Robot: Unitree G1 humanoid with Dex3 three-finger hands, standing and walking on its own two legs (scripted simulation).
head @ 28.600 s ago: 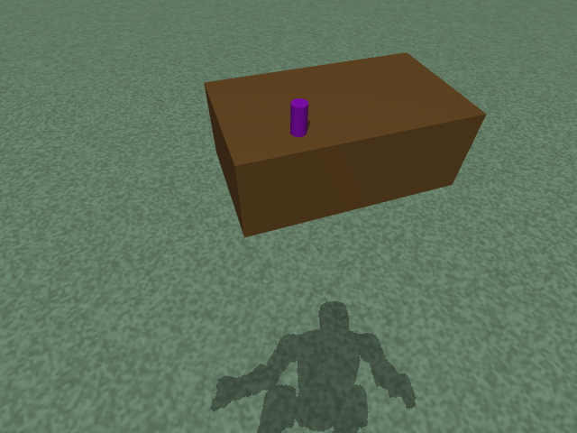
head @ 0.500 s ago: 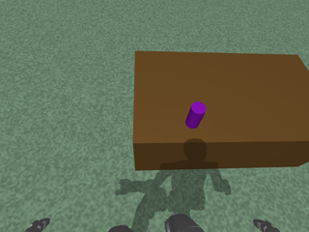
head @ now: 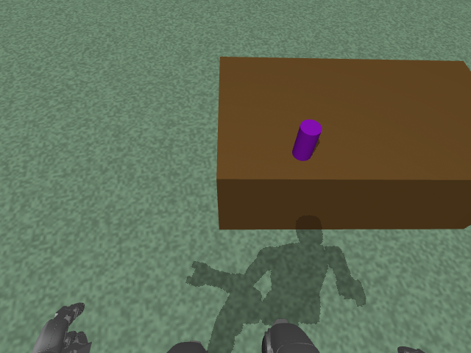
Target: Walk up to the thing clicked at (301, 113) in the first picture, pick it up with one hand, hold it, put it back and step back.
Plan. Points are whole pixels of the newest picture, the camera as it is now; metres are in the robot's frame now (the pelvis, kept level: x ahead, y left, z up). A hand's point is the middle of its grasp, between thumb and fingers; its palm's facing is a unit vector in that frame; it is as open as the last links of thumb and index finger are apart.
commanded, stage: step back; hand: right
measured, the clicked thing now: (306, 141) +0.74 -0.23 -0.26
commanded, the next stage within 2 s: none
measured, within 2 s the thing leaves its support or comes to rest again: neither
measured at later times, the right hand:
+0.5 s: hand out of the picture -0.06 -0.30 -0.14, palm faces +0.04 +0.92 -0.39, open 7.4 cm
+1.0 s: hand out of the picture -0.21 -0.31 -0.14, palm faces +0.02 +0.91 -0.41, open 7.4 cm
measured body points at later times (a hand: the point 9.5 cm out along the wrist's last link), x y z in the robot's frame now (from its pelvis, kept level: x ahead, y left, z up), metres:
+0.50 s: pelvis -0.16 -0.02 +0.01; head -0.11 -0.04 +0.46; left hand -0.06 +0.29 -0.10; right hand -0.06 -0.34 -0.11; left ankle -0.12 +0.12 -0.64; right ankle -0.15 -0.14 -0.71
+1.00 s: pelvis -0.33 -0.03 +0.00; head -0.28 -0.04 +0.45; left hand -0.24 +0.29 -0.11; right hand -0.21 -0.35 -0.11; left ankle -0.22 +0.11 -0.71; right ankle -0.37 -0.15 -0.72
